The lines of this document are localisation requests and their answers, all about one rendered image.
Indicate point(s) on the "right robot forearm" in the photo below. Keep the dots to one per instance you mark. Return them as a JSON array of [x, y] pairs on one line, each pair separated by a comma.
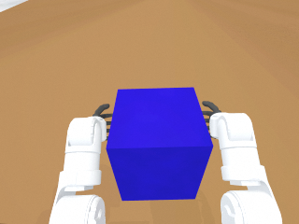
[[240, 159]]

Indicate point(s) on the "right robot hand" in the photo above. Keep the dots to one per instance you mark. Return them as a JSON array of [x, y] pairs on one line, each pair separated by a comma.
[[214, 109]]

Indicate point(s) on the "left robot hand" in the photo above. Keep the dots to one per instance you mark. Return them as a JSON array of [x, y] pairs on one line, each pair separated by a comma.
[[99, 110]]

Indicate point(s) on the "robot right upper arm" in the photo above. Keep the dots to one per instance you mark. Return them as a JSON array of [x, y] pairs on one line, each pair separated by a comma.
[[253, 206]]

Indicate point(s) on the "left robot forearm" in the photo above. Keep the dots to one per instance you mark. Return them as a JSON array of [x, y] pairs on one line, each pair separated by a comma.
[[82, 157]]

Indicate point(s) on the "carton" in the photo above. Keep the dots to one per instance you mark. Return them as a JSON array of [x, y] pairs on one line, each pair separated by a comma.
[[158, 144]]

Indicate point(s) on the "robot left upper arm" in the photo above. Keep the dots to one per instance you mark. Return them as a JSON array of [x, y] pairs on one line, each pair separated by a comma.
[[79, 209]]

